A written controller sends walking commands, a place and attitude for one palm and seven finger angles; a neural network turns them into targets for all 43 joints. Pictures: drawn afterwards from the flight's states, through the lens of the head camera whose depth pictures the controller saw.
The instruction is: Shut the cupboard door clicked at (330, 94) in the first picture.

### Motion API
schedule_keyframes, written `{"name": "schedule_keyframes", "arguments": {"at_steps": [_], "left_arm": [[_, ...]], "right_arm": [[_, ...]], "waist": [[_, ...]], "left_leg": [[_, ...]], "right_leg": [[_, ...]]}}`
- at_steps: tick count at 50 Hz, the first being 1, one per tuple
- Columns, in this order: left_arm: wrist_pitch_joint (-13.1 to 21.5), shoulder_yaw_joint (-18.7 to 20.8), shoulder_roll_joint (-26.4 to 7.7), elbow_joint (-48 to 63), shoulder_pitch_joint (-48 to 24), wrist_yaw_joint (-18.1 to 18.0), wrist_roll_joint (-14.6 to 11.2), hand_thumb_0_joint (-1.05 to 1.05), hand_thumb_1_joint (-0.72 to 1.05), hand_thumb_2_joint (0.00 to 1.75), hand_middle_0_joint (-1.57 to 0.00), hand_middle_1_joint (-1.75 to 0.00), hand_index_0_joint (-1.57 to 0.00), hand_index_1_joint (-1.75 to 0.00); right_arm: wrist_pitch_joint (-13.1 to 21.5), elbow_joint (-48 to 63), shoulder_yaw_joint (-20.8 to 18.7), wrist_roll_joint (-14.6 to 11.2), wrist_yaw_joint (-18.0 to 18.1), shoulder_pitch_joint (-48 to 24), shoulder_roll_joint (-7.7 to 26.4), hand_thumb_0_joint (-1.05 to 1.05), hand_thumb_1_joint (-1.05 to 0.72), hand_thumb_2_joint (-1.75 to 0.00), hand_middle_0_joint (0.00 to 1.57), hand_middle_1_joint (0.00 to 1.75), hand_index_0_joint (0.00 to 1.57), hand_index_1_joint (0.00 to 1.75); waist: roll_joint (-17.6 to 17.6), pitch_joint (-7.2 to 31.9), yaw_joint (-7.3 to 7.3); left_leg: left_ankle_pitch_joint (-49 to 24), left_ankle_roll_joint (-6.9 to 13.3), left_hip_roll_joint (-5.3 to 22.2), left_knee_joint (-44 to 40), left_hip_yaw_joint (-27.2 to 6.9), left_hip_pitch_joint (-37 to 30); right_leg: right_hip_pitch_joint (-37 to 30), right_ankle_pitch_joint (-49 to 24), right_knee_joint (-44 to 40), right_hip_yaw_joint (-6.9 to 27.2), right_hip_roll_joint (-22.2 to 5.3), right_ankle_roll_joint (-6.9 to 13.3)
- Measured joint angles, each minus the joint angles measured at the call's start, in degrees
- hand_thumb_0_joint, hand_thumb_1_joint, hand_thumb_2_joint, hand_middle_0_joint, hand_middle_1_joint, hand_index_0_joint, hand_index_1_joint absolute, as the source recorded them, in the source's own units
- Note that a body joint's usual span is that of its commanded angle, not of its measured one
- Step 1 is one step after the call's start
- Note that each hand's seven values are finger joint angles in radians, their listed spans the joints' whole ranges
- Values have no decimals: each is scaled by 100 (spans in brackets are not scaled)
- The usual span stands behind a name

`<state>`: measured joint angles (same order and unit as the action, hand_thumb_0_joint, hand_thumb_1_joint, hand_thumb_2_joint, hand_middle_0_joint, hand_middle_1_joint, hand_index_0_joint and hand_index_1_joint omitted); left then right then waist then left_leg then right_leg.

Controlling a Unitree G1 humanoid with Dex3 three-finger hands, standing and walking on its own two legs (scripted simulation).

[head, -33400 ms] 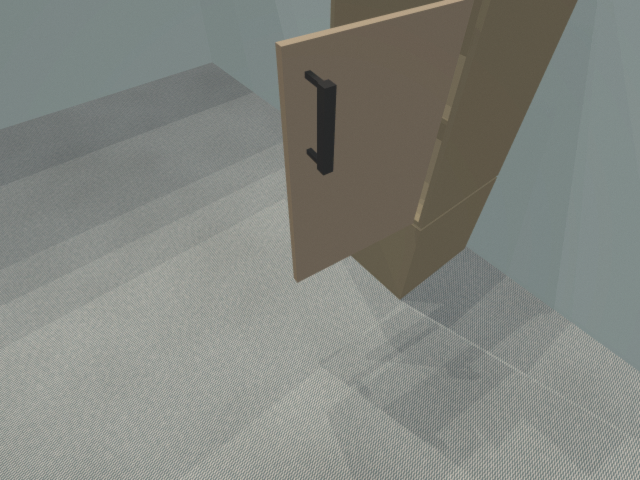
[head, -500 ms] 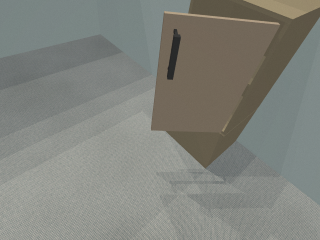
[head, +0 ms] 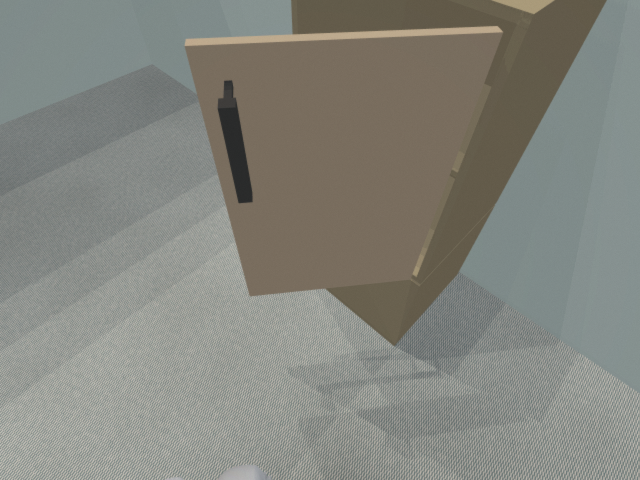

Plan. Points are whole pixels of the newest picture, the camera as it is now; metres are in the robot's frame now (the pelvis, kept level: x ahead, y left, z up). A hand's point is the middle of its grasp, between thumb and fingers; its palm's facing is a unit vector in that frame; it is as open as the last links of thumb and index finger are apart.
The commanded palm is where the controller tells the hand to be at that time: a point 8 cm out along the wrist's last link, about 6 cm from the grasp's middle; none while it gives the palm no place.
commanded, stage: come to a stop and stand still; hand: left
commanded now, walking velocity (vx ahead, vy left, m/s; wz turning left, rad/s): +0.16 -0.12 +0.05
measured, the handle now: (237, 145) +0.52 +0.12 +0.13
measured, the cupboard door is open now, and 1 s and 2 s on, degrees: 51 51 51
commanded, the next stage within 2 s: look again from close up in 1.40 s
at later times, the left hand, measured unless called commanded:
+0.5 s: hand out of the picture +0.10 +0.16 -0.17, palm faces +0.05 -0.96 -0.26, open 7.3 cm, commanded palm none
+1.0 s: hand out of the picture +0.13 +0.24 -0.15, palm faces -0.04 -0.96 -0.26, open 7.4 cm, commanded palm none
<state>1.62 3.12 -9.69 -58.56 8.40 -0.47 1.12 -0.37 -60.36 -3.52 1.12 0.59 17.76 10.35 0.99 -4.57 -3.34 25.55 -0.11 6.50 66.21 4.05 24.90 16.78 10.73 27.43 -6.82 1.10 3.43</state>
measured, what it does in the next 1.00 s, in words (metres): steps on the spot: left foot, then left foot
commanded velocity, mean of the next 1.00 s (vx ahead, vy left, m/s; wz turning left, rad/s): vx -0.10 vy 0.02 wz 0.00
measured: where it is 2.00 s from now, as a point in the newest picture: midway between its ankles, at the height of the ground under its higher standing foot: outside the picture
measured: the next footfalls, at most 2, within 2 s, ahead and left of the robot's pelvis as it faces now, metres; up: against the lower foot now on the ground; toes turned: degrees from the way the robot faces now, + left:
left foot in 0.16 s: +0.13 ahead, +0.08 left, +0.00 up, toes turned +8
left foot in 0.76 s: +0.12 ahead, +0.11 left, +0.00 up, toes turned -1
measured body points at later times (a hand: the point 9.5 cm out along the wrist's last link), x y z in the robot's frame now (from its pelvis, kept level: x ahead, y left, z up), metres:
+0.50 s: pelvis +0.09 -0.02 +0.00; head +0.13 -0.04 +0.45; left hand +0.09 +0.21 -0.15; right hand +0.16 -0.25 -0.16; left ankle +0.07 +0.09 -0.70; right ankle +0.05 -0.09 -0.73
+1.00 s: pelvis +0.04 +0.05 +0.00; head +0.03 +0.04 +0.45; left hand +0.13 +0.29 -0.13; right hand +0.10 -0.18 -0.15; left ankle +0.08 +0.11 -0.73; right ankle +0.04 -0.09 -0.73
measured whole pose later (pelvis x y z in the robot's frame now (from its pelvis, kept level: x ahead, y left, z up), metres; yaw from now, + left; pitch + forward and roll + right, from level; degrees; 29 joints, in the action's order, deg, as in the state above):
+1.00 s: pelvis +0.04 +0.05 +0.00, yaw -3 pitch -2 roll -1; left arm -0.9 -0.3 -11.3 -52.7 14.0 -2.0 1.2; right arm -0.5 -53.2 -0.1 0.8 0.4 13.9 10.8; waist 2.2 -0.4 -0.3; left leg 12.7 4.8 -3.0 28.9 3.8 14.3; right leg 12.4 16.4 29.8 1.3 -1.3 -0.5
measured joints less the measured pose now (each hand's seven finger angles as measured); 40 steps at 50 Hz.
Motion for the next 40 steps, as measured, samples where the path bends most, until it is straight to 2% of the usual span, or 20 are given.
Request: {"name": "schedule_keyframes", "arguments": {"at_steps": [4, 6, 8, 9, 11, 13, 16, 20, 22, 26, 29, 32, 33, 36, 38, 40], "left_arm": [[-14, -4, -77, -164, 236, -49, 32, 0, 94, 90, -20, -30, -20, -29], [-29, -13, -93, -233, 345, -36, 27, 0, 93, 90, -20, -30, -20, -29], [-38, -31, -60, -300, 471, -38, -17, 0, 93, 90, -20, -30, -20, -29], [-44, -47, -41, -345, 522, -46, -50, 0, 93, 90, -20, -30, -20, -29], [-80, -91, -25, -433, 559, -91, -92, 0, 92, 90, -20, -30, -19, -29], [-124, -125, 14, -496, 595, -162, -79, 1, 93, 90, -20, -30, -19, -29], [-167, -162, 94, -506, 615, -188, -76, 1, 94, 90, -20, -30, -20, -29], [-183, -138, 157, -373, 620, -187, -59, 1, 93, 90, -20, -30, -20, -29], [-193, -112, 112, -286, 649, -191, -29, 1, 93, 90, -20, -30, -20, -29], [-248, -60, 55, -209, 599, -238, 40, 1, 92, 90, -20, -30, -20, -30], [-245, -37, -4, -150, 580, -259, 43, 1, 91, 90, -20, -30, -20, -29], [-217, -57, -61, -72, 615, -298, 40, 1, 91, 90, -20, -30, -20, -29], [-182, -86, -60, 40, 692, -331, 44, 1, 91, 90, -20, -30, -20, -29], [-79, -168, -82, 316, 856, -339, 29, 1, 91, 90, -20, -30, -20, -30], [-101, -215, -118, 427, 890, -324, -1, 1, 91, 90, -20, -30, -20, -30], [-186, -217, -182, 448, 784, -316, -24, 1, 91, 90, -20, -30, -20, -30]], "right_arm": [[57, 281, 25, 36, -14, -366, -69, 0, -91, -90, 20, 30, 20, 30], [100, 342, 54, 44, -12, -491, -114, 0, -91, -90, 20, 30, 20, 30], [182, 362, 110, 39, 1, -553, -129, 0, -91, -90, 20, 30, 20, 30], [232, 331, 142, 37, 26, -575, -151, 0, -91, -90, 20, 30, 20, 30], [236, 240, 238, 21, 89, -621, -254, 0, -91, -90, 20, 30, 20, 30], [185, 153, 319, -27, 149, -680, -320, 0, -91, -90, 20, 30, 20, 30], [90, 130, 317, -94, 219, -826, -333, 0, -91, -90, 20, 30, 20, 30], [-71, 225, 221, -96, 208, -977, -249, 0, -91, -90, 20, 30, 20, 30], [-151, 275, 166, -93, 174, -979, -195, 0, -91, -90, 21, 30, 20, 30], [-338, 232, 35, -89, 130, -1006, -29, 0, -91, -90, 21, 30, 20, 30], [-393, 145, 7, -106, 110, -1023, 47, 0, -91, -90, 20, 30, 20, 30], [-374, 153, 29, -133, 85, -1001, 85, 0, -91, -90, 20, 30, 20, 30], [-343, 261, 30, -144, 72, -983, 101, 0, -91, -90, 20, 30, 20, 30], [-174, 629, 31, -176, 40, -897, 157, 0, -91, -90, 20, 30, 20, 30], [-65, 821, 55, -153, 21, -757, 227, 0, -91, -90, 20, 30, 20, 30], [-12, 844, 83, -106, 37, -633, 239, 0, -91, -90, 20, 30, 20, 30]], "waist": [[-83, 189, 79], [-130, 247, 150], [-124, 289, 224], [-141, 314, 243], [-331, 318, 317], [-403, 310, 393], [-323, 216, 429], [-118, 39, 433], [-107, 13, 441], [-34, -97, 454], [-82, -155, 448], [-153, -120, 449], [-156, -85, 442], [-135, -10, 346], [-28, 112, 260], [-17, 264, 250]], "left_leg": [[-250, -29, -79, -1244, 167, 140], [-454, -38, -132, -2018, 215, -64], [-1094, -49, -198, -2962, 185, -461], [-1111, 89, -216, -3152, 164, -609], [-903, 226, -332, -3182, 215, -790], [-844, 232, -402, -3357, 256, -991], [-1001, 189, -478, -3659, 276, -1162], [-1256, 157, -523, -3604, 300, -1068], [-1282, 88, -578, -3339, 295, -918], [91, -42, -728, -1820, -180, -482], [352, -107, -758, -1348, -312, -402], [429, -146, -695, -1690, -326, -518], [341, -88, -704, -1812, -341, -532], [-421, 62, -799, -2581, -287, -754], [-1246, 134, -791, -3339, -207, -1049], [-823, 247, -850, -3333, -196, -1097]], "right_leg": [[-353, 60, -354, -118, 162, 93], [-473, 199, -334, -148, 244, 113], [-543, 432, -138, -163, 338, 102], [-554, 577, 6, -167, 354, 82], [-672, 699, 105, -104, 241, -26], [-843, 779, -15, -55, 192, -46], [-929, 690, -138, 21, 149, -32], [-818, 571, -31, 141, 107, -28], [-806, 690, -41, 218, 49, 41], [-808, 801, -15, 289, -8, 79], [-868, 705, -114, 342, -76, 60], [-836, 622, -153, 425, -119, -3], [-738, 552, -74, 487, -114, -38], [-511, 456, 332, 607, -133, -72], [-452, 658, 622, 584, -120, -145], [-454, 1087, 766, 601, -174, -297]]}}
